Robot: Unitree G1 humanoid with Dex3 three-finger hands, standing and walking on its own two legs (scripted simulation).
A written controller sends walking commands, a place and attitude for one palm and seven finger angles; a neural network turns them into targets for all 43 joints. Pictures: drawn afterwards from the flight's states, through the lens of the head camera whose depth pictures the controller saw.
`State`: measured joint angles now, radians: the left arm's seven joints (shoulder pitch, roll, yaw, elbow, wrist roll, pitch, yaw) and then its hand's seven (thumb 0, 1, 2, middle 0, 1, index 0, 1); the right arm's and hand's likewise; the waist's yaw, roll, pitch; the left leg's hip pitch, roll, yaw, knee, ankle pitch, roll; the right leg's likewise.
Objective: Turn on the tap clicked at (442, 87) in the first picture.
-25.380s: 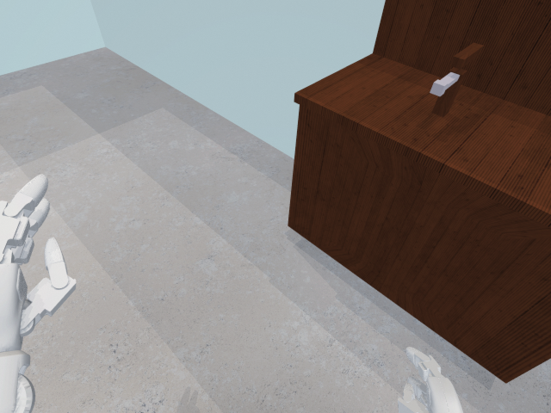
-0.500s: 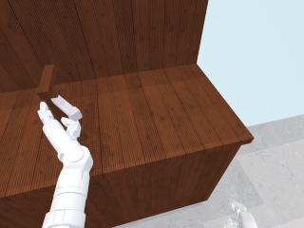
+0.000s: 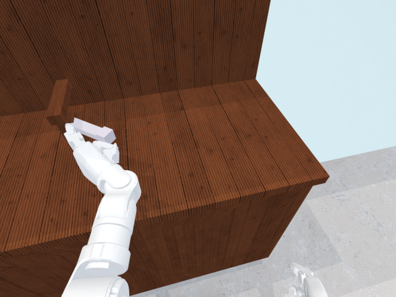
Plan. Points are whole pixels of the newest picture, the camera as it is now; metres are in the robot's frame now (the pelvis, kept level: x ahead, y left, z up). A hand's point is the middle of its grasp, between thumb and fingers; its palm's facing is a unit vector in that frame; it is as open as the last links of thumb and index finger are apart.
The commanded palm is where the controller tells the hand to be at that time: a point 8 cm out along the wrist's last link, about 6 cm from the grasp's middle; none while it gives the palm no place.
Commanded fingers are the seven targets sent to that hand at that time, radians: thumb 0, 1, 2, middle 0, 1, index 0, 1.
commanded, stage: push the lever round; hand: left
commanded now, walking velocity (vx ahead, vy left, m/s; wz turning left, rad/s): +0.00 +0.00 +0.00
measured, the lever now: (106, 136) +0.41 +0.24 +0.11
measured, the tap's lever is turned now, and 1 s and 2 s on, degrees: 50 78 78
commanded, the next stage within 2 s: lift the hand up off the lever in 0.74 s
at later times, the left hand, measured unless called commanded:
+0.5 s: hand (123, 141) +0.41 +0.20 +0.10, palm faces +0.82 -0.57 -0.10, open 7.7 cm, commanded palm +0.36 +0.21 +0.10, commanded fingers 0.00 0.90 0.90 -0.15 -0.15 -0.15 -0.15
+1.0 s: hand (128, 131) +0.44 +0.20 +0.10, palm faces +0.82 -0.57 -0.10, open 7.8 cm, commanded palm +0.38 +0.21 +0.10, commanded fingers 0.00 0.90 0.90 -0.15 -0.15 -0.15 -0.15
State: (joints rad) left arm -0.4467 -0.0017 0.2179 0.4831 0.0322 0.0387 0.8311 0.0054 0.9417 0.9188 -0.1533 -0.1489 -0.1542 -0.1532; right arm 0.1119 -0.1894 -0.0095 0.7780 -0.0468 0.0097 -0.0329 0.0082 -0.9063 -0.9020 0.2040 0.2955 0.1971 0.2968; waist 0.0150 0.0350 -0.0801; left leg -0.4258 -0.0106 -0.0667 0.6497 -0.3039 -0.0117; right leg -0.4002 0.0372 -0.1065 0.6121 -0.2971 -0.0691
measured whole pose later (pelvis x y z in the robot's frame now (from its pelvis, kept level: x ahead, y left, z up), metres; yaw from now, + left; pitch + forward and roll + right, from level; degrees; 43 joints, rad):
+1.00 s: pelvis +0.02 -0.01 +0.00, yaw -1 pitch +8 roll +0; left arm -0.61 0.04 0.35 0.67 0.08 0.02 0.87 0.02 0.92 0.92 -0.16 -0.15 -0.14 -0.14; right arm 0.19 -0.21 -0.04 0.78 -0.06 0.04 0.00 0.01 -0.91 -0.90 0.20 0.30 0.20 0.30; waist -0.03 0.03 -0.12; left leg -0.47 0.00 -0.05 0.65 -0.32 -0.02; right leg -0.46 0.05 -0.09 0.63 -0.32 -0.08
